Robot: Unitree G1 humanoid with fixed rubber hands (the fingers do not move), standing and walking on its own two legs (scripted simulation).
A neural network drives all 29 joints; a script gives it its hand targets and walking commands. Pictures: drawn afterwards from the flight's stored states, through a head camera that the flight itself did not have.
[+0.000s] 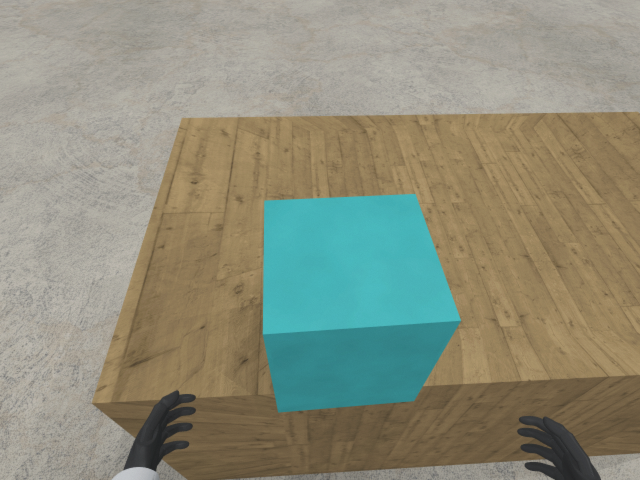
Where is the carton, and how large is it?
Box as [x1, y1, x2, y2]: [263, 194, 460, 412]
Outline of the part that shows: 415,194 264,201 263,337 278,412 409,401 415,398 460,321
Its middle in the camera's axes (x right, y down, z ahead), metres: +0.03 +0.10 +0.57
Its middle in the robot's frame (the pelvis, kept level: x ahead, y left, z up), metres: +0.37 -0.02 -0.02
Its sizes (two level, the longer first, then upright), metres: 0.210 0.200 0.250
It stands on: a pedestal, 0.64 m high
